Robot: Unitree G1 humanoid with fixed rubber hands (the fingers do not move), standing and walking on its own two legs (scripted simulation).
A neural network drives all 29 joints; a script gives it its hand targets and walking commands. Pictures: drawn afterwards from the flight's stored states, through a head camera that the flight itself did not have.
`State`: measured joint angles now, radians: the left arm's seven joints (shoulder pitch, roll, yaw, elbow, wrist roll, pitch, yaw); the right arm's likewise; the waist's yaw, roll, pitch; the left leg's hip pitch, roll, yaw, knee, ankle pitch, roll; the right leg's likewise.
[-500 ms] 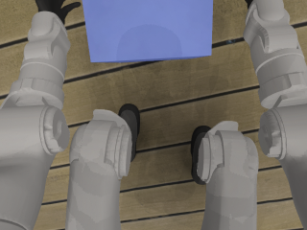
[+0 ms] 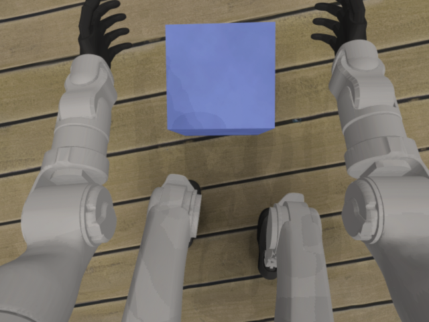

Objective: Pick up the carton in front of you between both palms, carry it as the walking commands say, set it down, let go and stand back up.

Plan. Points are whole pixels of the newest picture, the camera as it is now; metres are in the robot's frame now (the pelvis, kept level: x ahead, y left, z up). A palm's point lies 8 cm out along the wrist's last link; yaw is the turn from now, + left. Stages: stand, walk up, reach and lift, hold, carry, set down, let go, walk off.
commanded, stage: set down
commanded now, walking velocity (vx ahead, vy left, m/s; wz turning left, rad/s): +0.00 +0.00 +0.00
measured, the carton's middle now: (220, 91) +0.51 +0.08 -0.34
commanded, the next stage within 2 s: let go in 0.52 s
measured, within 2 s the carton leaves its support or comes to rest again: neither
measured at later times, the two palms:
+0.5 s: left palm (9, 3) +0.48 +0.28 +0.04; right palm out of the picture +0.56 -0.11 +0.04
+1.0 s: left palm out of the picture +0.37 +0.28 +0.16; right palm out of the picture +0.43 -0.16 +0.15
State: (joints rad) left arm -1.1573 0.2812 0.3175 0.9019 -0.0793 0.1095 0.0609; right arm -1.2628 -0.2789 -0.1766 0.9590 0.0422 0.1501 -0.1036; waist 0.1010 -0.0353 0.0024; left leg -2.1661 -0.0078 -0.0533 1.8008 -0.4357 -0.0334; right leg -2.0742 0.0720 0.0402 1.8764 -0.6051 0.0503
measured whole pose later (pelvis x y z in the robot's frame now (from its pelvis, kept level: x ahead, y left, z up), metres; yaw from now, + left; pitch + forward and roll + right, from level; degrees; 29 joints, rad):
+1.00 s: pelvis +0.08 +0.02 +0.25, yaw +1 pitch +30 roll -1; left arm -0.30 0.22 0.18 0.56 0.04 0.06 -0.10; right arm -0.37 -0.13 -0.18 0.59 -0.08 0.07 -0.04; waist 0.06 0.00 -0.07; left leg -1.07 -0.02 -0.04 0.80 -0.25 0.01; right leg -0.98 0.02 0.08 0.81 -0.36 0.05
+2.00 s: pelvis +0.12 +0.01 +0.30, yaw +3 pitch -2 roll +0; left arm 0.20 0.27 0.07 0.57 0.01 0.06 0.00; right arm 0.20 -0.25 -0.06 0.66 -0.03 0.02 -0.01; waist 0.00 -0.02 0.02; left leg -0.23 -0.02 -0.06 0.53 -0.27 -0.01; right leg -0.11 0.00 0.05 0.49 -0.35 0.02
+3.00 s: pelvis +0.10 +0.01 +0.31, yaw +5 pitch -3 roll -1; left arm 0.26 0.33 0.05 0.86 0.01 -0.01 0.03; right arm 0.20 -0.31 -0.04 0.92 -0.01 -0.01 -0.03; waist 0.00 -0.02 0.04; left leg -0.22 -0.03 -0.08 0.48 -0.20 0.00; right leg -0.09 -0.02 0.01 0.44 -0.29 0.03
